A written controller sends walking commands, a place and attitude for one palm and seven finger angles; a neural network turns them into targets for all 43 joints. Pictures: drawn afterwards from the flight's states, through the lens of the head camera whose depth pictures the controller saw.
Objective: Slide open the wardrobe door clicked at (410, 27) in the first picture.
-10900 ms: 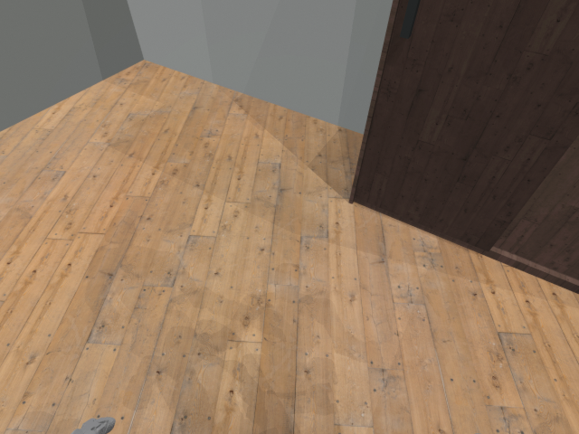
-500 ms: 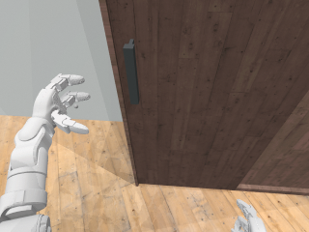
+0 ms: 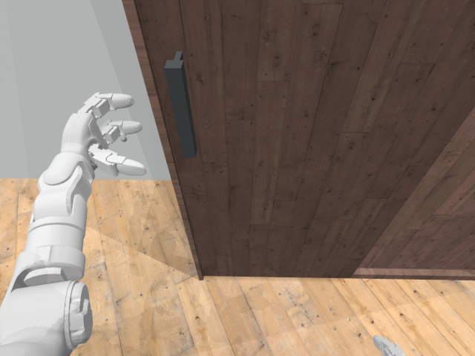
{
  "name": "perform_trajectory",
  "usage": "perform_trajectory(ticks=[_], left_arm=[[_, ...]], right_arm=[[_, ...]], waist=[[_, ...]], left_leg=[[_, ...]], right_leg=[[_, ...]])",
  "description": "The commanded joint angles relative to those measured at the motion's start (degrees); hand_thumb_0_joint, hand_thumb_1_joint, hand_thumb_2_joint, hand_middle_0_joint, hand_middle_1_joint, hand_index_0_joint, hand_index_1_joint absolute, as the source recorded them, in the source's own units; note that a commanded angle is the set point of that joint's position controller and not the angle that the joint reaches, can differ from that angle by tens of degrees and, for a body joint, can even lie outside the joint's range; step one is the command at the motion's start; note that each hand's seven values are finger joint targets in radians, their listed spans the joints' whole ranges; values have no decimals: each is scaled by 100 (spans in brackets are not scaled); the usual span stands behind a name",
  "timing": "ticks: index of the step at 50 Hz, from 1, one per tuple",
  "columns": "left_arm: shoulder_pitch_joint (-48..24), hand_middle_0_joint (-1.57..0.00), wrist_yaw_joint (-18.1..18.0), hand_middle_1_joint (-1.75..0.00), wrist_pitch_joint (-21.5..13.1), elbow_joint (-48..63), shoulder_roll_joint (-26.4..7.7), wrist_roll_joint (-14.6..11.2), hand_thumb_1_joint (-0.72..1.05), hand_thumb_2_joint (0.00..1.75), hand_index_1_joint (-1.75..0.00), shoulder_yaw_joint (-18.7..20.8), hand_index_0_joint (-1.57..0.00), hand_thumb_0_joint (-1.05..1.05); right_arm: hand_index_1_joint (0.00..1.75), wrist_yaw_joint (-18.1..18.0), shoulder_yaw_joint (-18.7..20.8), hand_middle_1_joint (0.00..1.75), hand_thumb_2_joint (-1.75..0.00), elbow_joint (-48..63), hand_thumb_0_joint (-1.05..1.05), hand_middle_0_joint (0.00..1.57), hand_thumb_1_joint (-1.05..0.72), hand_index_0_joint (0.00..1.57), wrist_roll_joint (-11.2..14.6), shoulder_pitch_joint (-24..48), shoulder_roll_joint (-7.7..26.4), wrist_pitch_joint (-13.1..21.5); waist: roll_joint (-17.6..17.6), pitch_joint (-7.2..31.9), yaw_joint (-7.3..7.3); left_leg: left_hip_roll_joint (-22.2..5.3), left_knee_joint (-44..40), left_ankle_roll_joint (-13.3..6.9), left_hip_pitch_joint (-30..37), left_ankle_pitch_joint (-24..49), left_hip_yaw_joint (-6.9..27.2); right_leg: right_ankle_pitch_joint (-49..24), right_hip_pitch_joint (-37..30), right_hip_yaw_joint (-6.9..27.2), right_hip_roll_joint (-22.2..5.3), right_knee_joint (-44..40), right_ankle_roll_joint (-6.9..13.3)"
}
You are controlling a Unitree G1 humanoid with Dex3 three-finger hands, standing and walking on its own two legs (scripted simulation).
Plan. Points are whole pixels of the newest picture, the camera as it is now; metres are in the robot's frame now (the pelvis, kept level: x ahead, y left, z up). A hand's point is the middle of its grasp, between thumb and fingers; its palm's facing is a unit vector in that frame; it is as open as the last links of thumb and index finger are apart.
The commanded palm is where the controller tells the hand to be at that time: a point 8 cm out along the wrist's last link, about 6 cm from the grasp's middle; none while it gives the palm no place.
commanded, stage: move the hooked fingers beside the handle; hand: left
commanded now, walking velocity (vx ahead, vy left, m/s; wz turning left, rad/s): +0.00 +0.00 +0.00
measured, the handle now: (184, 108) +0.52 +0.11 +0.16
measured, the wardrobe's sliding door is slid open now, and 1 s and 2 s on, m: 0.00 0.00 0.00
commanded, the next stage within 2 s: feel for the door with the fingertips in 1.12 s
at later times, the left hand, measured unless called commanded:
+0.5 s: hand (147, 122) +0.46 +0.17 +0.16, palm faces -0.01 -1.00 +0.01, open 14.0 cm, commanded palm +0.43 +0.23 +0.16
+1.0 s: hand (143, 127) +0.45 +0.17 +0.17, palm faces +0.00 -1.00 +0.01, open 14.0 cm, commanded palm +0.43 +0.23 +0.16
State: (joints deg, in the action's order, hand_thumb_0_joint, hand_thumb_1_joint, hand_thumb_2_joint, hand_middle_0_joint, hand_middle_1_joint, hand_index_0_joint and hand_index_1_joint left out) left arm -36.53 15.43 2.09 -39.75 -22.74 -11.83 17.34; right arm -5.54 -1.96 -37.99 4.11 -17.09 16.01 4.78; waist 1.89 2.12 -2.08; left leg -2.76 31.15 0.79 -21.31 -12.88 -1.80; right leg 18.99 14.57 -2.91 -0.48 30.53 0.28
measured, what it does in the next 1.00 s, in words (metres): stands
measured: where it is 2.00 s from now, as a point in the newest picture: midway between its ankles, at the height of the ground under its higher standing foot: outside the picture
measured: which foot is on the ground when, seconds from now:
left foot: down 0.00-1.00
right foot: down 0.00-1.00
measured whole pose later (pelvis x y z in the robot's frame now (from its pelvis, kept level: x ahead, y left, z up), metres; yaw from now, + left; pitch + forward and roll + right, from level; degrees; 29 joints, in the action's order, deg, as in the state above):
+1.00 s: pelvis -0.01 +0.00 -0.01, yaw +0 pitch +5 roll -1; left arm -46.6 10.8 -4.4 -52.3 -20.7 -9.0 15.8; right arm -4.1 -1.8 -37.4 3.2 -16.8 15.3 3.0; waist 1.5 3.0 -3.4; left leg -2.8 34.4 0.4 -25.6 -13.7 -1.6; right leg 19.7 18.7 -2.9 -0.5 33.5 0.0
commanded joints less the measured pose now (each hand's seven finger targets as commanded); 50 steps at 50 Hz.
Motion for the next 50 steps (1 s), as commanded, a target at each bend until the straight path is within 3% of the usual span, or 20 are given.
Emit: perform_trajectory(ticks=[1, 4, 11, 14, 15, 16, 19, 20, 23, 25, 27, 29, 30, 33, 35, 38, 41, 45, 48, 50], left_arm=[[-2888, -30, -117, -120, -572, 1111, -1490, -43, -50, 30, -120, 341, -30, 0], [-3214, -30, -143, -120, -651, 930, -1185, -26, -50, 30, -120, 92, -30, 0], [-3502, -30, -320, -120, -802, 274, -1481, 139, -50, 30, -120, 306, -30, 0], [-3831, -30, -356, -120, -956, 281, -1231, 190, -50, 30, -120, 123, -30, 0], [-3796, -30, -365, -120, -1009, 259, -1211, 153, -50, 30, -120, 126, -30, 0], [-3751, -30, -387, -120, -1034, 150, -1454, 167, -50, 30, -120, 356, -30, 0], [-3491, -30, -361, -120, -1036, 147, -1228, 202, -50, 30, -120, 219, -30, 0], [-3223, -30, -383, -120, -1042, 88, -1238, 180, -50, 30, -120, 278, -30, 0], [-3051, -30, -392, -120, -947, 384, -1345, 177, -50, 30, -120, 375, -30, 0], [-2930, -30, -419, -120, -914, 387, -1513, 144, -50, 30, -120, 528, -30, 0], [-3072, -30, -423, -120, -937, 761, -1601, 180, -50, 30, -120, 560, -30, 0], [-3158, -30, -383, -120, -961, 1025, -1423, 151, -50, 30, -120, 413, -30, 0], [-3125, -30, -378, -120, -964, 985, -1419, 122, -50, 30, -120, 361, -30, 0], [-3302, -30, -303, -120, -931, 1023, -1167, 88, -50, 30, -120, 131, -30, 0], [-3280, -30, -285, -120, -845, 829, -811, 28, -50, 30, -120, -159, -30, 0], [-3425, -30, -315, -120, -751, 500, -960, 36, -50, 30, -120, -36, -30, 0], [-3622, -30, -397, -120, -809, 472, -832, 81, -50, 30, -120, -145, -30, 0], [-3842, -30, -500, -120, -991, 80, -1148, 150, -50, 30, -120, 67, -30, 0], [-3929, -30, -493, -120, -1125, 3, -1147, 221, -50, 30, -120, 51, -30, 0], [-3951, -30, -498, -120, -1207, -179, -1313, 239, -50, 30, -120, 152, -30, 0]], right_arm=[[30, -31, 323, 30, -90, 682, 0, 20, -90, 20, -39, 79, 766, 188], [30, -8, 329, 30, -90, 619, 0, 20, -90, 20, -42, -15, 754, 175], [30, 45, 354, 30, -90, 544, 0, 20, -90, 20, -85, -229, 801, 54], [30, 84, 387, 30, -90, 522, 0, 20, -90, 20, -101, -326, 767, 54], [30, 91, 396, 30, -90, 524, 0, 20, -90, 20, -120, -392, 788, 47], [30, 98, 413, 30, -90, 504, 0, 20, -90, 20, -124, -404, 812, 36], [30, 140, 406, 30, -90, 577, 0, 20, -90, 20, -116, -378, 780, 4], [30, 144, 419, 30, -90, 597, 0, 20, -90, 20, -120, -413, 788, -9], [30, 167, 417, 30, -90, 684, 0, 20, -90, 20, -102, -328, 788, -62], [30, 138, 425, 30, -90, 701, 0, 20, -90, 20, -105, -359, 808, -98], [30, 123, 414, 30, -90, 742, 0, 20, -90, 20, -95, -260, 778, -110], [30, 112, 415, 30, -90, 748, 0, 20, -90, 20, -82, -212, 743, -86], [30, 87, 412, 30, -90, 725, 0, 20, -90, 20, -77, -240, 758, -97], [30, 66, 408, 30, -90, 672, 0, 20, -90, 20, -49, -136, 729, -58], [30, 53, 384, 30, -90, 658, 0, 20, -90, 20, -35, -134, 724, -35], [30, 45, 380, 30, -90, 580, 0, 20, -90, 20, -46, -146, 762, -34], [30, 65, 370, 30, -90, 592, 0, 20, -90, 20, -58, -133, 745, -16], [30, 66, 340, 30, -90, 536, 0, 20, -90, 20, -100, -219, 768, -19], [30, 88, 325, 30, -90, 591, 0, 20, -90, 20, -99, -177, 748, 3], [30, 82, 329, 30, -90, 550, 0, 20, -90, 20, -112, -267, 781, -7]], waist=[[-105, 1864, -33], [36, 1833, -126], [-71, 1821, -140], [178, 2062, -207], [-63, 2152, -222], [-104, 2195, -173], [44, 2145, -115], [-230, 2118, -74], [-52, 2097, -8], [-430, 1955, -4], [-49, 2076, 10], [119, 2129, -33], [-103, 2014, -111], [290, 1936, -143], [134, 1723, -225], [-119, 1655, -217], [15, 1800, -225], [-258, 1712, -256], [44, 1867, -185], [-120, 1831, -218]], left_leg=[[255, -36, -336, 1438, 1240, 133], [240, -3, -314, 1529, 1294, 141], [237, 75, -329, 1213, 1258, 107], [226, 162, -303, 1476, 1470, 132], [226, 198, -329, 1448, 1553, 134], [209, 188, -322, 1412, 1554, 133], [213, 163, -294, 1376, 1609, 101], [215, 185, -332, 1294, 1667, 95], [221, 148, -326, 1235, 1622, 28], [219, 121, -361, 1058, 1527, 13], [226, 104, -347, 1210, 1572, -2], [217, 121, -337, 1390, 1552, 5], [205, 128, -366, 1326, 1465, 3], [210, 98, -324, 1507, 1337, 50], [212, 100, -343, 1461, 1188, 73], [220, 56, -327, 1318, 995, 126], [233, 107, -324, 1397, 1028, 155], [228, 110, -336, 1168, 822, 182], [239, 102, -299, 1189, 790, 172], [230, 145, -311, 1104, 776, 199]], right_leg=[[-2111, 198, 121, 141, -329, 22], [-2116, 380, 82, 167, -294, 36], [-2153, 396, 111, 160, -210, 20], [-2241, 530, 100, 192, -146, 47], [-2338, 417, 83, 199, -121, 38], [-2390, 396, 102, 207, -107, 33], [-2417, 402, 78, 210, -65, 49], [-2479, 283, 61, 216, -65, 46], [-2583, 233, 98, 211, -68, 37], [-2550, 89, 91, 208, -112, 16], [-2610, 96, 131, 204, -100, 31], [-2526, 193, 133, 220, -132, 38], [-2446, 178, 125, 218, -172, 20], [-2224, 429, 121, 229, -215, 47], [-2017, 551, 79, 226, -276, 43], [-1860, 619, 67, 211, -279, 35], [-1814, 676, 73, 192, -241, 42], [-1609, 655, 84, 183, -237, 30], [-1601, 663, 107, 171, -166, 50], [-1560, 636, 91, 178, -158, 53]])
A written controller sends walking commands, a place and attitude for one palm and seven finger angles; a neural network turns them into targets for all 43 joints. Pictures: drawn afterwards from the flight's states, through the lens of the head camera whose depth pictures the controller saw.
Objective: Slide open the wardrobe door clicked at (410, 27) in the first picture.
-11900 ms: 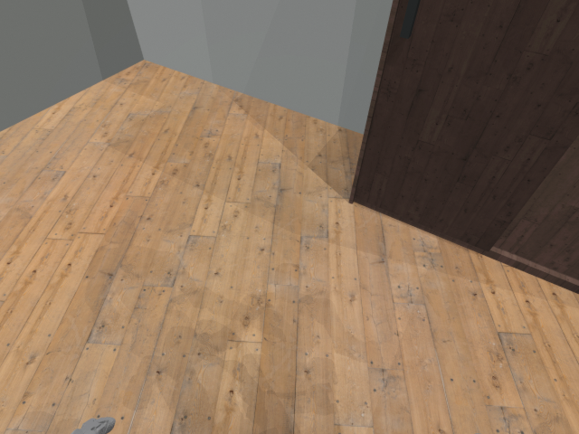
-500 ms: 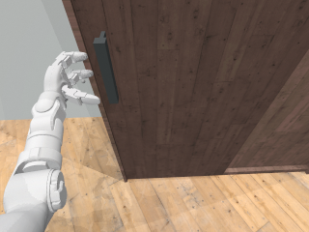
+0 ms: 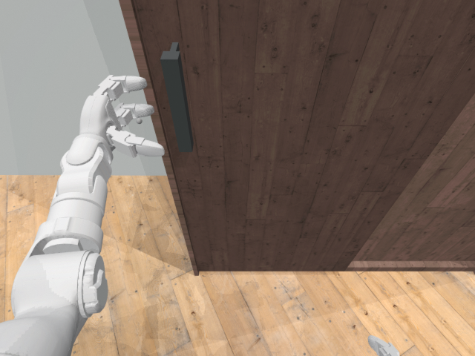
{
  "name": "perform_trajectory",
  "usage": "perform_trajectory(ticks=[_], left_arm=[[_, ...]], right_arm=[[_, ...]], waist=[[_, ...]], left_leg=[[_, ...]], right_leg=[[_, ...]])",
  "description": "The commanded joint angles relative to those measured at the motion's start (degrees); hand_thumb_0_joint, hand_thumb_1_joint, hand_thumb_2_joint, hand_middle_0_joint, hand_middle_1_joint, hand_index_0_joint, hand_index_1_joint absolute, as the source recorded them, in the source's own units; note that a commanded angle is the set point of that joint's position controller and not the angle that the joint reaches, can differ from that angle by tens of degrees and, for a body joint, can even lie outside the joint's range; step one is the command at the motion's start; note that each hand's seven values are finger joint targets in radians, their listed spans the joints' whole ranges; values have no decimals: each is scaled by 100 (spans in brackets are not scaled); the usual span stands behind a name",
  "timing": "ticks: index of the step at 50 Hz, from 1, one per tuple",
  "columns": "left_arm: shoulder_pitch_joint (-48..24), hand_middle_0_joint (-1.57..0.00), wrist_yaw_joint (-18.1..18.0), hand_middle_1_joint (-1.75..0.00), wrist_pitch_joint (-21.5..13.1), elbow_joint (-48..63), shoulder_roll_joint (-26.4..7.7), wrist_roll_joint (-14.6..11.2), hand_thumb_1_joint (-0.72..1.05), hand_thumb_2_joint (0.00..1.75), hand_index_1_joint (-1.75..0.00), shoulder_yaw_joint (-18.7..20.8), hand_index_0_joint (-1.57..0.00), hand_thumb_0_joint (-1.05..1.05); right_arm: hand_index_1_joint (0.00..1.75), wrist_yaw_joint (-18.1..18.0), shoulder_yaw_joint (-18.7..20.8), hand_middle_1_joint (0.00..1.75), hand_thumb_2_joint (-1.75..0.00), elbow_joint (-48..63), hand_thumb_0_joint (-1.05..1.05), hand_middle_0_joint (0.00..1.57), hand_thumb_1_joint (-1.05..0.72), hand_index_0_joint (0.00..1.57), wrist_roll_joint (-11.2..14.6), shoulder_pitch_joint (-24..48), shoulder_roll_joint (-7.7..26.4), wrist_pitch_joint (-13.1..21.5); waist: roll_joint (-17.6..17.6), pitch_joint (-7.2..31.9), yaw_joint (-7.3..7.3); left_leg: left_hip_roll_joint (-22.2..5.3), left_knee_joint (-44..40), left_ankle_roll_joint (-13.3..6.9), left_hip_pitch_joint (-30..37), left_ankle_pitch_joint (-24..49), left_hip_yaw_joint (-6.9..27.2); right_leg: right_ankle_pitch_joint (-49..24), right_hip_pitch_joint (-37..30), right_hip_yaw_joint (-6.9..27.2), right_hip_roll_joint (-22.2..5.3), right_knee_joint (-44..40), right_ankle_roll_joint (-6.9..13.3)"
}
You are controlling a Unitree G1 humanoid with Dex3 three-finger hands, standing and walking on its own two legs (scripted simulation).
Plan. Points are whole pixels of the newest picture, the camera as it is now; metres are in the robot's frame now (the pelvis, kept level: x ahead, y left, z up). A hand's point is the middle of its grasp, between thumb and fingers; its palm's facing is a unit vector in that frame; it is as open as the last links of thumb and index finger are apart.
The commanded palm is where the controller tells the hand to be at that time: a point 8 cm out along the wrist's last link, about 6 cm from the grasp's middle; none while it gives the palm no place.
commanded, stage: move the hooked fingers beside the handle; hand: left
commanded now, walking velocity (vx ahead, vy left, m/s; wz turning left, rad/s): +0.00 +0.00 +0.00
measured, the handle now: (181, 100) +0.52 +0.11 +0.16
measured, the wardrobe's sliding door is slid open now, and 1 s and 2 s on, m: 0.00 0.00 0.00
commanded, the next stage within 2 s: feel for the door with the fingertips in 0.12 s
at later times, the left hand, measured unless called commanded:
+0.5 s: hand (152, 121) +0.46 +0.15 +0.17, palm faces -0.01 -1.00 +0.02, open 14.0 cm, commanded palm +0.43 +0.20 +0.16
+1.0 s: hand (160, 112) +0.48 +0.14 +0.17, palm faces +0.00 -1.00 +0.01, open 14.0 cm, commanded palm +0.46 +0.19 +0.16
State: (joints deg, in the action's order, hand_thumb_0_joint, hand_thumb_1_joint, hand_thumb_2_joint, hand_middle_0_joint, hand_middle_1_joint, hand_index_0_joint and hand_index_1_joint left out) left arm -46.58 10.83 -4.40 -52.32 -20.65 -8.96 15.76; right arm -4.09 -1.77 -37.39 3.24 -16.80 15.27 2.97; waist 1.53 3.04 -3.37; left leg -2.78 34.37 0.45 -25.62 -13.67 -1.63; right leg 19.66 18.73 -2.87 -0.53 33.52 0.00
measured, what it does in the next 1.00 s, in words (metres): stands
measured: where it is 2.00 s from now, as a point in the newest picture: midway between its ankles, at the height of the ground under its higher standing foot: outside the picture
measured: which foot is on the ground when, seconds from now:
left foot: down 0.00-1.00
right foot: down 0.00-1.00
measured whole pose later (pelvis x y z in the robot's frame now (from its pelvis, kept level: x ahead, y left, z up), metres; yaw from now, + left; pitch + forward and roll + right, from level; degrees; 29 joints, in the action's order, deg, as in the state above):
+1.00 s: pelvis +0.01 +0.00 +0.00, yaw +0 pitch +7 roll -1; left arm -50.9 7.9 -6.8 -56.4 -18.9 -8.1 15.2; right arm -3.0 -0.8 -39.4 2.5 -19.9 15.4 2.6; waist 2.0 3.4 -4.2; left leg -3.1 35.4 0.7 -27.6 -14.5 -1.7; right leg 20.5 20.9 -2.6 -0.2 34.6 0.2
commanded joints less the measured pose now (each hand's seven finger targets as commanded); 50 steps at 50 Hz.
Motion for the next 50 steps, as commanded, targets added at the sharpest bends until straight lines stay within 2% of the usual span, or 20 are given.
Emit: perform_trajectory(ticks=[1, 2, 4, 6, 7, 9, 10, 18, 20, 21, 28, 30, 33, 38, 40, 42, 44, 45, 49, 50], left_arm=[[-3001, -30, -12, -120, -582, 1120, -1406, -49, -50, 30, -120, 219, -30, 0], [-2918, -30, 1, -120, -587, 1049, -1537, -64, -50, 30, -120, 371, -30, 0], [-2959, -30, 63, -120, -592, 1007, -1433, -54, -50, 30, -120, 227, -30, 0], [-2905, -30, 88, -120, -625, 1012, -1483, -98, -50, 30, -120, 288, -30, 0], [-2889, -30, 93, -120, -627, 1020, -1602, -99, -50, 30, -120, 387, -30, 0], [-2888, -30, 106, -120, -645, 1247, -1386, -91, -50, 30, -120, 229, -30, 0], [-2821, -30, 98, -120, -639, 1246, -1237, -126, -50, 30, -120, 111, -30, 0], [-2467, -30, -106, -120, -409, 1704, -1020, -146, -50, 30, -120, 106, -30, 0], [-2451, -30, -218, -120, -392, 1753, -1185, -113, -50, 30, -120, 242, -30, 0], [-2547, -30, -249, -120, -386, 1915, -1083, -90, -50, 30, -120, 157, -30, 0], [-2543, -30, -424, -120, -330, 2051, -715, -48, -50, 30, -120, -65, -30, 0], [-2460, -30, -478, -120, -275, 1740, -925, -50, -50, 30, -120, 107, -30, 0], [-2983, -30, -484, -120, -270, 1417, -914, 37, -50, 30, -120, 11, -30, 0], [-3346, -30, -405, -120, -525, 1253, -938, 35, -50, 30, -120, 13, -30, 0], [-3167, -30, -346, -120, -562, 898, -952, 15, -50, 30, -120, 30, -30, 0], [-3377, -30, -294, -120, -582, 813, -863, 30, -50, 30, -120, -98, -30, 0], [-3406, -30, -290, -120, -609, 856, -836, 26, -50, 30, -120, -91, -30, 0], [-3298, -30, -303, -120, -620, 818, -811, -1, -50, 30, -120, -72, -30, 0], [-3412, -30, -326, -120, -623, 814, -1063, 27, -50, 30, -120, 123, -30, 0], [-3372, -30, -349, -120, -663, 828, -1138, 48, -50, 30, -120, 169, -30, 0]], right_arm=[[30, -46, 304, 30, -90, 526, 0, 20, -90, 20, -18, -251, 838, 193], [30, -45, 322, 30, -90, 523, 0, 20, -90, 20, -22, -281, 846, 200], [30, -52, 313, 30, -90, 522, 0, 20, -90, 20, -3, -285, 841, 184], [30, -51, 337, 30, -90, 517, 0, 20, -90, 20, -13, -345, 873, 196], [30, -56, 344, 30, -90, 516, 0, 20, -90, 20, -9, -336, 876, 191], [30, -41, 360, 30, -90, 533, 0, 20, -90, 20, -8, -359, 848, 197], [30, -40, 363, 30, -90, 531, 0, 20, -90, 20, -7, -401, 855, 199], [30, 30, 397, 30, -90, 519, 0, 20, -90, 20, -12, -336, 819, 221], [30, 20, 405, 30, -90, 494, 0, 20, -90, 20, -25, -365, 829, 206], [30, 40, 391, 30, -90, 533, 0, 20, -90, 20, -28, -289, 804, 220], [30, 56, 390, 30, -90, 525, 0, 20, -90, 20, -26, -182, 731, 227], [30, 27, 365, 30, -90, 501, 0, 20, -90, 20, -36, -213, 779, 187], [30, 3, 332, 30, -90, 462, 0, 20, -90, 20, -34, -182, 743, 163], [30, 0, 344, 30, -90, 409, 0, 20, -90, 20, -62, -304, 740, 192], [30, -5, 346, 30, -90, 390, 0, 20, -90, 20, -65, -378, 777, 179], [30, 14, 346, 30, -90, 369, 0, 20, -90, 20, -53, -383, 776, 178], [30, 37, 372, 30, -90, 365, 0, 20, -90, 20, -63, -433, 785, 173], [30, 38, 381, 30, -90, 382, 0, 20, -90, 20, -73, -476, 794, 170], [30, 60, 392, 30, -90, 346, 0, 20, -90, 20, -81, -532, 803, 146], [30, 52, 407, 30, -90, 333, 0, 20, -90, 20, -94, -594, 824, 129]], waist=[[18, 1786, -86], [13, 1867, -45], [60, 1770, -90], [-165, 1813, -96], [10, 1835, -57], [146, 1975, -62], [11, 1970, -117], [4, 1875, -6], [-174, 1801, 6], [82, 1877, 18], [38, 1867, -9], [-290, 1657, -18], [-199, 1423, -121], [-15, 2006, -150], [-256, 1894, -181], [-88, 1792, -222], [3, 1960, -201], [-156, 2024, -196], [-141, 1995, -177], [-356, 2005, -189]], left_leg=[[237, -180, -277, 1571, 914, 164], [237, -159, -273, 1572, 927, 149], [225, -173, -261, 1534, 861, 138], [219, -158, -292, 1481, 882, 140], [221, -163, -275, 1475, 853, 128], [214, -143, -257, 1670, 1041, 148], [206, -127, -275, 1680, 1095, 168], [209, -182, -269, 1666, 1175, 113], [209, -180, -291, 1589, 1142, 101], [217, -207, -274, 1664, 1147, 104], [213, -194, -252, 1779, 1218, 87], [220, -215, -283, 1552, 1029, 81], [243, -231, -287, 1420, 752, 71], [251, -88, -262, 1713, 1128, 115], [252, -68, -281, 1554, 1132, 120], [248, -62, -270, 1523, 1038, 121], [246, -32, -261, 1620, 1165, 129], [260, 8, -287, 1609, 1263, 123], [248, -10, -281, 1480, 1242, 96], [250, 3, -301, 1421, 1282, 109]], right_leg=[[-1741, 231, 114, 186, -438, 76], [-1776, 196, 123, 188, -429, 76], [-1704, 274, 109, 193, -439, 76], [-1755, 220, 114, 207, -445, 55], [-1723, 216, 125, 204, -436, 63], [-1825, 255, 85, 226, -392, 84], [-1814, 234, 63, 236, -401, 79], [-1964, 178, 47, 261, -436, 69], [-1927, 88, 44, 257, -465, 64], [-1941, 134, 59, 251, -443, 71], [-2042, 125, 47, 248, -446, 75], [-1908, 72, 61, 237, -512, 52], [-1684, 290, 115, 206, -547, 33], [-2023, 219, 116, 205, -399, 59], [-2041, 188, 98, 211, -392, 51], [-1975, 359, 111, 203, -387, 48], [-2059, 368, 108, 210, -351, 60], [-2146, 280, 97, 221, -338, 55], [-2224, 254, 121, 229, -328, 37], [-2231, 153, 100, 227, -323, 34]])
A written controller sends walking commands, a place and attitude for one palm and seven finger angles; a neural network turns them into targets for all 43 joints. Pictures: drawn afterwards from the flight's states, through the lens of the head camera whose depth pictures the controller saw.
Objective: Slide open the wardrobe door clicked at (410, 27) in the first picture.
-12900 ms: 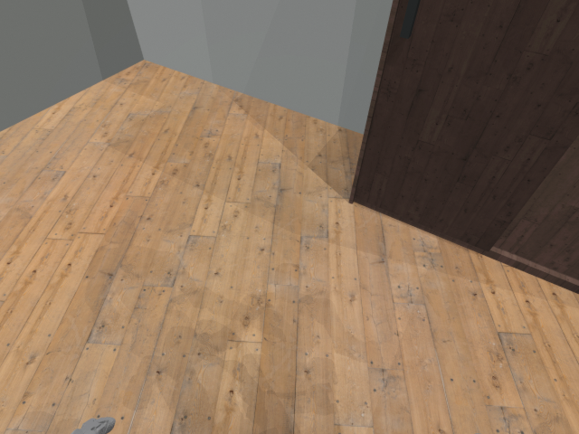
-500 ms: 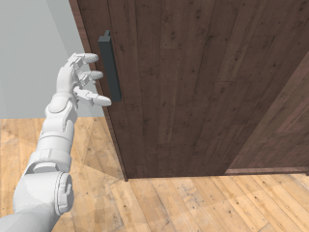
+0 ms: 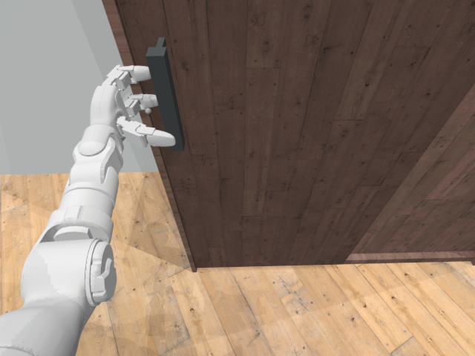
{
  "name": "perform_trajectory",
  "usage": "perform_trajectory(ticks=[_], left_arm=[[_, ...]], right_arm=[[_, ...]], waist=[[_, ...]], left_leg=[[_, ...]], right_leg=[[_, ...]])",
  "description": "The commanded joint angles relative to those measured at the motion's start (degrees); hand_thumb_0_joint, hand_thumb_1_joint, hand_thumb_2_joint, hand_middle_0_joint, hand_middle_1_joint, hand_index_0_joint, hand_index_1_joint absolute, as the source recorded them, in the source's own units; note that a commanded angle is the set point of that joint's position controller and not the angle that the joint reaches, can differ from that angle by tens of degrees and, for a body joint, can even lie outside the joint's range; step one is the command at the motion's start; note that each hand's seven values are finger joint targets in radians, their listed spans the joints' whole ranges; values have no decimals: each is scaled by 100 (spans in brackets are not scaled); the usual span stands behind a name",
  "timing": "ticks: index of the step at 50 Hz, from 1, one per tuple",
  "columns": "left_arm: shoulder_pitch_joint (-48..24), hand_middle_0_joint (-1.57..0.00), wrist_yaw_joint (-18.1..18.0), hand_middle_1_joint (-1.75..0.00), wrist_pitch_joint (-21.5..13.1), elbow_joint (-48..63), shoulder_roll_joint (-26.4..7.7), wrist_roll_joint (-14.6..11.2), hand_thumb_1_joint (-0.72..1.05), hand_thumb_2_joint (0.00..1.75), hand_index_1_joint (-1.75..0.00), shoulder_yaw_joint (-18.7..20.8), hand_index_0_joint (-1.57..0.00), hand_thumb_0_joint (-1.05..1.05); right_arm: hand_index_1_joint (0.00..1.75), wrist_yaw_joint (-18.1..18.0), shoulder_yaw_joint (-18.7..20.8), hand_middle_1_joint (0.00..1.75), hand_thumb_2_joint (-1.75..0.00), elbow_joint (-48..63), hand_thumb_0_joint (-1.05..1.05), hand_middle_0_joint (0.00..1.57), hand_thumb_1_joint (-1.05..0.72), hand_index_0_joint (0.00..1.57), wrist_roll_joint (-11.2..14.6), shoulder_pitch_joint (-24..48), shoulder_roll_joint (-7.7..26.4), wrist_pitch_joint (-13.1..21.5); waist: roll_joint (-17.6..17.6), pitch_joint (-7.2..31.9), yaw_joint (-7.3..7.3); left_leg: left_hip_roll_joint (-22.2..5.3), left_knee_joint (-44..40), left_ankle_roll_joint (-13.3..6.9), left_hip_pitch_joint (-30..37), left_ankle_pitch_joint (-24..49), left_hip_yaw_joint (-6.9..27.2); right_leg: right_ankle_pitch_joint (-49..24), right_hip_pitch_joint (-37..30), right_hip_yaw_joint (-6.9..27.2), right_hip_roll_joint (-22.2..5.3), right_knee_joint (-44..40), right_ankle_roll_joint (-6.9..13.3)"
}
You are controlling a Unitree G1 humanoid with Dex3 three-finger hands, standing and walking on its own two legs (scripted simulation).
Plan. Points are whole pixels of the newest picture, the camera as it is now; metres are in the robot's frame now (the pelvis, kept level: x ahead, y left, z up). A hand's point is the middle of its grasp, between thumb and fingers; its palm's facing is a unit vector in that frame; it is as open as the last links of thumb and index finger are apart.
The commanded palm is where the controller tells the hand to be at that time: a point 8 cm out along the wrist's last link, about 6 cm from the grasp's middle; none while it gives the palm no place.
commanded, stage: slide the fingers in behind the handle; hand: left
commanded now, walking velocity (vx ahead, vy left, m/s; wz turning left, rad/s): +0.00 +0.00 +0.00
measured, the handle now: (170, 98) +0.52 +0.12 +0.16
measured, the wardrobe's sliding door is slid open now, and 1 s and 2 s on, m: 0.00 0.00 0.00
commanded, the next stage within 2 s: grip the handle and tug to test in 1.90 s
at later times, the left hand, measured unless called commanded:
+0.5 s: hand (156, 115) +0.47 +0.13 +0.16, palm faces -0.01 -1.00 +0.01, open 14.0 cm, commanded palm +0.44 +0.19 +0.17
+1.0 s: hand (164, 114) +0.47 +0.12 +0.16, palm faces +0.00 -1.00 +0.01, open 14.0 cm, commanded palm +0.44 +0.17 +0.17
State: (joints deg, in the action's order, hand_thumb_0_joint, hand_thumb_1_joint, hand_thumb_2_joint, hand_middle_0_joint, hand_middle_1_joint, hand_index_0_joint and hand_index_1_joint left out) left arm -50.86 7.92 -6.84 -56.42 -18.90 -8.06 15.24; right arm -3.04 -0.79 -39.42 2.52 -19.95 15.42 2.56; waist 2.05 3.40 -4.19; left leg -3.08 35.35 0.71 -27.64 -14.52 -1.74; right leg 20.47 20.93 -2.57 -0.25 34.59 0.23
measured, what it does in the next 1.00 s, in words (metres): stands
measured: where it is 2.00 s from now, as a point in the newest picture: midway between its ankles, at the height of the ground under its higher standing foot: outside the picture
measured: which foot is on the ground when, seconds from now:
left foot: down 0.00-1.00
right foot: down 0.00-1.00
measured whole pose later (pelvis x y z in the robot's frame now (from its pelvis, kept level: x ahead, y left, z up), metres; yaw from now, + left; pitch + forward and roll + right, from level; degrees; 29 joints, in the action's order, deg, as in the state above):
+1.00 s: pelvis +0.00 +0.00 +0.00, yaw +0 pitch +7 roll -1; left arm -48.2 3.4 -5.4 -51.7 -14.7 -7.6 12.4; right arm -2.4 -0.4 -39.3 2.4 -19.2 14.7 2.4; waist 2.1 3.7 -3.9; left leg -3.1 35.1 0.8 -26.7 -14.9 -1.9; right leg 20.7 20.0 -2.4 -0.2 34.1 0.3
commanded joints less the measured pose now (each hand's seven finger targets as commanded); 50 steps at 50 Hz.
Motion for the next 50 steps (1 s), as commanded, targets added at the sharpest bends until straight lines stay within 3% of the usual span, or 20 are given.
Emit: perform_trajectory(ticks=[1, 2, 5, 7, 8, 14, 18, 19, 22, 24, 26, 28, 30, 32, 35, 37, 39, 41, 45, 50], left_arm=[[-2965, -30, -50, -120, -418, 1266, -1173, -21, -50, 30, -120, 100, -30, 0], [-2995, -30, -49, -120, -411, 1306, -1119, -29, -50, 30, -120, 74, -30, 0], [-3070, -30, -77, -120, -376, 1080, -1171, -9, -50, 30, -120, 85, -30, 0], [-3210, -30, -72, -120, -366, 990, -1195, 24, -50, 30, -120, 56, -30, 0], [-3217, -30, -58, -120, -364, 952, -999, 25, -50, 30, -120, -97, -30, 0], [-3059, -30, -54, -120, -423, 1085, -922, 6, -50, 30, -120, -105, -30, 0], [-2916, -30, -92, -120, -404, 1125, -990, -66, -50, 30, -120, -2, -30, 0], [-3067, -30, -101, -120, -427, 1253, -994, -51, -50, 30, -120, -36, -30, 0], [-3028, -30, -233, -120, -521, 1567, -1111, -24, -50, 30, -120, 115, -30, 0], [-2912, -30, -284, -120, -525, 1676, -876, -22, -50, 30, -120, -32, -30, 0], [-2835, -30, -355, -120, -486, 1606, -1138, 15, -50, 30, -120, 147, -30, 0], [-2849, -30, -372, -120, -395, 1406, -1032, 64, -50, 30, -120, 64, -30, 0], [-2830, -30, -407, -120, -388, 1433, -1275, 85, -50, 30, -120, 253, -30, 0], [-2896, -30, -374, -120, -409, 1722, -934, 75, -50, 30, -120, -10, -30, 0], [-2623, -30, -355, -120, -373, 1617, -804, -29, -50, 30, -120, -47, -30, 0], [-2716, -30, -346, -120, -345, 1709, -635, -40, -50, 30, -120, -187, -30, 0], [-2831, -30, -374, -120, -283, 1635, -628, -14, -50, 30, -120, -200, -30, 0], [-2692, -30, -405, -120, -256, 1644, -801, -46, -50, 30, -120, -13, -30, 0], [-2678, -30, -457, -120, -283, 1834, -563, 5, -50, 30, -120, -212, -30, 0], [-2640, -30, -488, -120, -264, 1813, -565, -29, -50, 30, -120, -192, -30, 0]], right_arm=[[30, -43, 315, 30, -90, 550, 0, 20, -90, 20, -9, -236, 782, 167], [30, -36, 323, 30, -90, 546, 0, 20, -90, 20, -6, -243, 776, 170], [30, -54, 323, 30, -90, 475, 0, 20, -90, 20, -21, -345, 809, 148], [30, -57, 315, 30, -90, 451, 0, 20, -90, 20, -10, -341, 807, 145], [30, -48, 314, 30, -90, 455, 0, 20, -90, 20, -10, -348, 790, 156], [30, -14, 328, 30, -90, 488, 0, 20, -90, 20, -23, -364, 790, 200], [30, -7, 309, 30, -90, 530, 0, 20, -90, 20, -9, -298, 797, 202], [30, -12, 314, 30, -90, 532, 0, 20, -90, 20, -5, -279, 788, 204], [30, -1, 317, 30, -90, 571, 0, 20, -90, 20, -19, -237, 773, 238], [30, 18, 311, 30, -90, 596, 0, 20, -90, 20, -17, -185, 734, 268], [30, 7, 297, 30, -90, 581, 0, 20, -90, 20, -21, -185, 766, 243], [30, 2, 292, 30, -90, 569, 0, 20, -90, 20, -10, -152, 737, 225], [30, -27, 295, 30, -90, 586, 0, 20, -90, 20, -29, -190, 777, 201], [30, -10, 295, 30, -90, 639, 0, 20, -90, 20, -14, -108, 713, 210], [30, -13, 304, 30, -90, 620, 0, 20, -90, 20, -9, -132, 729, 209], [30, -3, 307, 30, -90, 625, 0, 20, -90, 20, 6, -74, 709, 216], [30, -7, 311, 30, -90, 568, 0, 20, -90, 20, 0, -106, 710, 205], [30, -13, 311, 30, -90, 583, 0, 20, -90, 20, -6, -92, 729, 191], [30, 4, 319, 30, -90, 604, 0, 20, -90, 20, -23, -93, 692, 188], [30, 0, 322, 30, -90, 585, 0, 20, -90, 20, -27, -78, 710, 172]], waist=[[-287, 1939, -121], [-88, 1958, -113], [-309, 1784, -201], [-119, 1664, -206], [-107, 1643, -240], [-47, 1960, -162], [-221, 1825, -120], [-115, 1837, -160], [41, 2108, -57], [-33, 2069, -69], [-168, 2005, -48], [-164, 1766, -80], [-295, 1878, -44], [77, 2096, -44], [-278, 2002, -44], [-206, 1949, -70], [-228, 1842, -126], [-281, 1933, -37], [-105, 2070, -44], [-345, 2009, -49]], left_leg=[[275, -114, -325, 1660, 1372, 94], [276, -109, -311, 1726, 1309, 85], [274, -100, -331, 1610, 1197, 116], [260, -151, -309, 1566, 964, 140], [262, -152, -307, 1600, 928, 145], [251, -116, -288, 1761, 1062, 183], [254, -137, -304, 1610, 957, 153], [247, -140, -295, 1649, 937, 146], [245, -112, -281, 1843, 1103, 175], [243, -112, -275, 1880, 1202, 163], [239, -134, -290, 1724, 1181, 142], [250, -145, -295, 1616, 1018, 98], [259, -151, -309, 1571, 1054, 105], [262, -126, -276, 1826, 1265, 99], [253, -124, -290, 1769, 1347, 105], [254, -140, -286, 1817, 1325, 98], [249, -132, -288, 1818, 1266, 110], [270, -135, -301, 1762, 1301, 94], [278, -102, -292, 1904, 1505, 96], [282, -144, -303, 1827, 1436, 102]], right_leg=[[-2351, 10, 81, 206, -433, 5], [-2259, 88, 87, 205, -454, 8], [-2112, 145, 62, 216, -487, 4], [-1829, 316, 72, 208, -522, 14], [-1761, 389, 64, 214, -530, 15], [-1790, 348, 31, 226, -447, 43], [-1792, 265, 44, 233, -481, 26], [-1764, 284, 42, 226, -475, 27], [-1841, 216, 46, 237, -418, 52], [-1948, 200, 25, 251, -407, 47], [-2018, 87, 39, 246, -405, 35], [-1928, 178, 56, 234, -462, 22], [-1950, 14, 55, 222, -450, 24], [-2134, 51, 60, 221, -404, 45], [-2218, -57, 31, 244, -441, 41], [-2245, 28, 37, 243, -445, 30], [-2162, 144, 28, 238, -477, 24], [-2245, -3, 52, 229, -471, 22], [-2371, -43, 30, 224, -436, 39], [-2362, -128, 24, 230, -470, 32]])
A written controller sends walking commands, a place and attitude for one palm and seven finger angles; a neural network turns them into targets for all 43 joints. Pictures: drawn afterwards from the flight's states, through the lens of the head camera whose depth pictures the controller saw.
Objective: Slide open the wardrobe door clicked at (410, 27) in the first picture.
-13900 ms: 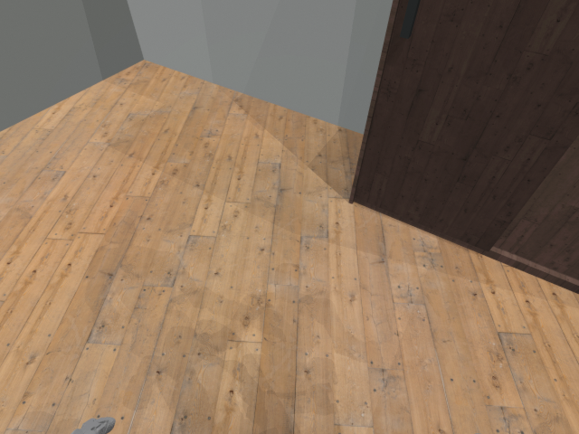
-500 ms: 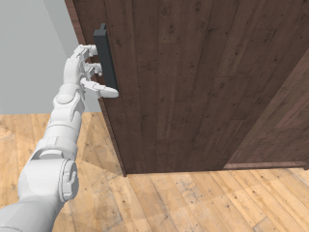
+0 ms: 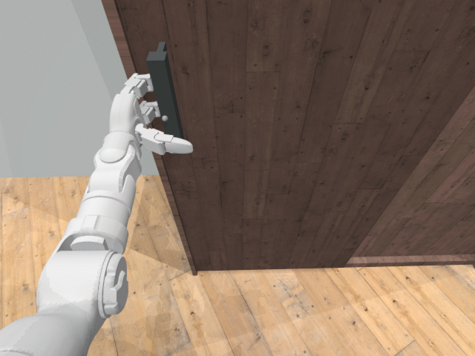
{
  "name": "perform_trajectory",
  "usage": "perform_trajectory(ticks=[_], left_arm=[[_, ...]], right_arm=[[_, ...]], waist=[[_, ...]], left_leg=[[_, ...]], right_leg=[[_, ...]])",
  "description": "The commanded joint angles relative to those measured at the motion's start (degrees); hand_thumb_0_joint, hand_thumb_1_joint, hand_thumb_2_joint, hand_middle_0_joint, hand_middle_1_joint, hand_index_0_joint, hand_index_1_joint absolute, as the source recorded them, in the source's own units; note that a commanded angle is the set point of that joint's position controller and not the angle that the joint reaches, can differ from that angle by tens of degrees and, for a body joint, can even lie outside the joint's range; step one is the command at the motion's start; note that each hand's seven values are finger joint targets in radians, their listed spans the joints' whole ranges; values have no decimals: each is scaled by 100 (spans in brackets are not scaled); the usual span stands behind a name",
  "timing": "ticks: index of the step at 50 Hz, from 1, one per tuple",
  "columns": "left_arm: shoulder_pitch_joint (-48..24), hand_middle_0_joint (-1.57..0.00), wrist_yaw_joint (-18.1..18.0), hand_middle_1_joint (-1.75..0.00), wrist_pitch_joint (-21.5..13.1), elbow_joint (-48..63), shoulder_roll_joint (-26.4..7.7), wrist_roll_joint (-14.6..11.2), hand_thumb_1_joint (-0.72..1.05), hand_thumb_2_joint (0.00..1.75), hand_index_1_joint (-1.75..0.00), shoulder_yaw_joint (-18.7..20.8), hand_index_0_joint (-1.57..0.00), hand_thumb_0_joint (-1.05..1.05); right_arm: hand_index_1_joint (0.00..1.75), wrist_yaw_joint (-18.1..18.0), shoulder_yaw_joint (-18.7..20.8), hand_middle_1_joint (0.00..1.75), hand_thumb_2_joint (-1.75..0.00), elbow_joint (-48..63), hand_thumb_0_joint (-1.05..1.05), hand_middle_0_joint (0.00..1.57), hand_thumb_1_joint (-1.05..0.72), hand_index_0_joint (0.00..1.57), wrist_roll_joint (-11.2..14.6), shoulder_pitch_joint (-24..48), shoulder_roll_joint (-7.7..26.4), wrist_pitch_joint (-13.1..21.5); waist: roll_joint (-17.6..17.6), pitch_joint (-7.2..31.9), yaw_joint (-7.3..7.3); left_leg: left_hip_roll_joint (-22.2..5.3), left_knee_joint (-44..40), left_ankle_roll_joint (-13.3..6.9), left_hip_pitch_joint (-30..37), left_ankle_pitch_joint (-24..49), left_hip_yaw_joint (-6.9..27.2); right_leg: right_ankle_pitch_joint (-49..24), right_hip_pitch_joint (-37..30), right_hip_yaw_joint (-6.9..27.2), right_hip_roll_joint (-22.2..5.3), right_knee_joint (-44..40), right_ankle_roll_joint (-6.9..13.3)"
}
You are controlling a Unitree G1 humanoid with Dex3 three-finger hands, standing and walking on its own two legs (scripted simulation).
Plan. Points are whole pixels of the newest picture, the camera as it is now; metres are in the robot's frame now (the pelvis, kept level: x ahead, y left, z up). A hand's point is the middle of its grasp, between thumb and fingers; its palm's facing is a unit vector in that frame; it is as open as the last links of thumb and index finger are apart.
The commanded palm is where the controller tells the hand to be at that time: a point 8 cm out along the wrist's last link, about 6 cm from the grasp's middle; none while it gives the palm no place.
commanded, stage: slide the fingers in behind the handle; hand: left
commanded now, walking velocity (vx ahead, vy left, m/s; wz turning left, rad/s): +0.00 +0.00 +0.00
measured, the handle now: (170, 102) +0.51 +0.12 +0.16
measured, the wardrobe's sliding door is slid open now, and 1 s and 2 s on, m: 0.00 0.00 0.00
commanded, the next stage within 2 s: grip the handle and tug to test in 0.90 s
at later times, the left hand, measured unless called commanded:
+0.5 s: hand (176, 118) +0.47 +0.10 +0.16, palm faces -0.01 -1.00 +0.00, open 14.0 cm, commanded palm +0.44 +0.15 +0.17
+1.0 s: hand (175, 117) +0.46 +0.10 +0.17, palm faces +0.00 -1.00 +0.01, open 13.9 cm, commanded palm +0.43 +0.15 +0.17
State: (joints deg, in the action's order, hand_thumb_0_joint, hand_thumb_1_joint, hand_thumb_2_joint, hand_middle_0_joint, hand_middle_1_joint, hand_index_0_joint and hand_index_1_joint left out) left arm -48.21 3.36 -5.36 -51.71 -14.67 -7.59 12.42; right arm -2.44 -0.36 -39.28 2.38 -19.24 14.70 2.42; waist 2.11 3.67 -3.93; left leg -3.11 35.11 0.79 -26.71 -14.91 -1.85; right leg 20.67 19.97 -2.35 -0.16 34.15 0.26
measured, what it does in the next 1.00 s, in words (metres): stands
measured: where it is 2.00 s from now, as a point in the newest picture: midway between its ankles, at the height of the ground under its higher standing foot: outside the picture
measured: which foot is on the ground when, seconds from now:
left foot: down 0.00-1.00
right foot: down 0.00-1.00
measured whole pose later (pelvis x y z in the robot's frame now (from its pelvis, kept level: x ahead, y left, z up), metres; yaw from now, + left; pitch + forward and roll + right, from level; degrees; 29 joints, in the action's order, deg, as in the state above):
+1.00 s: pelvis +0.00 +0.00 +0.00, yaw -1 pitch +6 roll +0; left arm -47.8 0.9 -6.6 -51.3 -12.9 -6.9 12.0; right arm -2.1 0.1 -39.7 2.1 -20.0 14.4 2.1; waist 2.2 3.7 -4.5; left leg -3.3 34.4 0.9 -26.1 -14.5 -2.2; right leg 20.3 19.8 -1.8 0.1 33.8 0.4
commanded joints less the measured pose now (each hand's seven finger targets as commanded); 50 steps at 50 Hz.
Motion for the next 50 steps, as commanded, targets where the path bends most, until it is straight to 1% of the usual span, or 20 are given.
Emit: perform_trajectory(ticks=[1, 5, 6, 10, 16, 18, 21, 24, 27, 29, 30, 32, 34, 35, 37, 39, 40, 42, 48, 50], left_arm=[[-2953, -30, -33, -120, -396, 1335, -966, -66, -50, 30, -120, 57, -30, 0], [-3180, -30, -132, -120, -403, 1248, -834, -34, -50, 30, -120, -45, -30, 0], [-3249, -30, -155, -120, -416, 1318, -884, -30, -50, 30, -120, 10, -30, 0], [-3223, -30, -163, -120, -460, 1210, -709, -14, -50, 30, -120, -137, -30, 0], [-3491, -30, -137, -120, -491, 1082, -618, -25, -50, 30, -120, -247, -30, 0], [-3600, -30, -138, -120, -509, 1091, -375, -27, -50, 30, -120, -447, -30, 0], [-3529, -30, -159, -120, -547, 1126, -463, -73, -50, 30, -120, -342, -30, 0], [-3567, -30, -194, -120, -562, 1174, -411, -64, -50, 30, -120, -359, -30, 0], [-3227, -30, -335, -120, -542, 945, -956, -21, -50, 30, -120, 198, -30, 0], [-3243, -30, -322, -120, -548, 947, -833, 36, -50, 30, -120, 47, -30, 0], [-3221, -30, -338, -120, -587, 907, -1017, 80, -50, 30, -120, 157, -30, 0], [-3303, -30, -316, -120, -599, 1008, -770, 86, -50, 30, -120, -29, -30, 0], [-3252, -30, -292, -120, -580, 959, -903, 60, -50, 30, -120, 87, -30, 0], [-3106, -30, -291, -120, -580, 886, -1028, 62, -50, 30, -120, 181, -30, 0], [-3329, -30, -261, -120, -595, 1060, -848, 52, -50, 30, -120, 21, -30, 0], [-3279, -30, -269, -120, -559, 958, -877, 29, -50, 30, -120, 62, -30, 0], [-3212, -30, -292, -120, -583, 984, -1049, 41, -50, 30, -120, 201, -30, 0], [-3114, -30, -269, -120, -585, 1152, -1062, 33, -50, 30, -120, 239, -30, 0], [-2871, -30, -243, -120, -548, 1532, -711, 15, -50, 30, -120, -46, -30, 0], [-2689, -30, -243, -120, -483, 1480, -603, 4, -50, 30, -120, -132, -30, 0]], right_arm=[[30, -57, 261, 30, -90, 568, 0, 20, -90, 20, 3, -95, 759, 179], [30, -64, 273, 30, -90, 528, 0, 20, -90, 20, -15, -134, 755, 172], [30, -54, 265, 30, -90, 527, 0, 20, -90, 20, -15, -107, 744, 187], [30, -48, 275, 30, -90, 507, 0, 20, -90, 20, -40, -170, 741, 199], [30, -48, 271, 30, -90, 430, 0, 20, -90, 20, -16, -162, 730, 216], [30, -26, 266, 30, -90, 406, 0, 20, -90, 20, -24, -177, 702, 244], [30, -14, 283, 30, -90, 397, 0, 20, -90, 20, -29, -189, 733, 274], [30, 1, 275, 30, -90, 401, 0, 20, -90, 20, -34, -167, 712, 291], [30, -3, 258, 30, -90, 425, 0, 20, -90, 20, -61, -185, 743, 251], [30, -3, 255, 30, -90, 454, 0, 20, -90, 20, -54, -169, 713, 240], [30, -16, 254, 30, -90, 450, 0, 20, -90, 20, -69, -203, 739, 209], [30, 1, 257, 30, -90, 484, 0, 20, -90, 20, -53, -155, 694, 218], [30, -12, 257, 30, -90, 483, 0, 20, -90, 20, -52, -176, 710, 206], [30, -27, 267, 30, -90, 482, 0, 20, -90, 20, -57, -206, 742, 176], [30, -28, 270, 30, -90, 502, 0, 20, -90, 20, -35, -146, 705, 185], [30, -28, 260, 30, -90, 497, 0, 20, -90, 20, -36, -154, 715, 193], [30, -40, 275, 30, -90, 485, 0, 20, -90, 20, -53, -206, 737, 177], [30, -33, 277, 30, -90, 528, 0, 20, -90, 20, -41, -166, 725, 182], [30, 0, 303, 30, -90, 582, 0, 20, -90, 20, -26, -93, 691, 179], [30, -3, 309, 30, -90, 584, 0, 20, -90, 20, -21, -97, 704, 170]], waist=[[-229, 1863, -74], [-299, 1819, -151], [-124, 1936, -113], [-390, 1951, -163], [-242, 1878, -235], [-93, 1890, -269], [-284, 2019, -246], [-136, 2029, -203], [-418, 1983, -47], [-558, 1846, -107], [-507, 1815, -83], [-316, 1871, -119], [-318, 1864, -101], [-523, 1858, -70], [-285, 1886, -132], [-303, 1798, -133], [-419, 1877, -89], [-290, 2074, -24], [-143, 2072, -35], [-313, 1937, -42]], left_leg=[[282, -139, -302, 1701, 1445, 106], [282, -133, -305, 1713, 1322, 117], [291, -133, -295, 1768, 1361, 121], [297, -116, -312, 1719, 1388, 127], [294, -108, -299, 1737, 1205, 148], [293, -92, -278, 1860, 1271, 186], [290, -87, -292, 1842, 1289, 193], [300, -100, -269, 1844, 1293, 189], [313, -138, -290, 1558, 1260, 139], [317, -159, -312, 1448, 1177, 90], [312, -160, -314, 1407, 1178, 104], [316, -143, -305, 1554, 1181, 81], [307, -154, -302, 1525, 1168, 72], [305, -161, -308, 1437, 1154, 88], [301, -159, -300, 1567, 1143, 63], [299, -172, -304, 1523, 1074, 66], [302, -162, -315, 1498, 1142, 68], [302, -177, -296, 1571, 1263, 58], [291, -172, -289, 1788, 1470, 36], [278, -190, -291, 1757, 1494, 63]], right_leg=[[-2382, 29, 12, 218, -425, 32], [-2208, 119, 2, 210, -463, 20], [-2254, 125, 22, 210, -435, 29], [-2317, 72, 4, 214, -433, 10], [-2122, 265, 12, 208, -456, 13], [-2104, 380, -13, 219, -428, 30], [-2147, 290, -9, 223, -426, 17], [-2142, 285, -11, 224, -396, 35], [-2222, 40, 10, 218, -390, 23], [-2243, 18, 27, 213, -421, -1], [-2202, -44, 38, 184, -430, 11], [-2212, 86, 42, 206, -423, 8], [-2214, 44, 53, 206, -444, 13], [-2181, -77, 36, 199, -450, 14], [-2190, 55, 55, 208, -453, 9], [-2101, 99, 59, 211, -484, 8], [-2165, -47, 56, 202, -475, 10], [-2297, -126, 50, 211, -428, 25], [-2466, -91, 30, 232, -445, 30], [-2428, -119, -17, 239, -457, 38]])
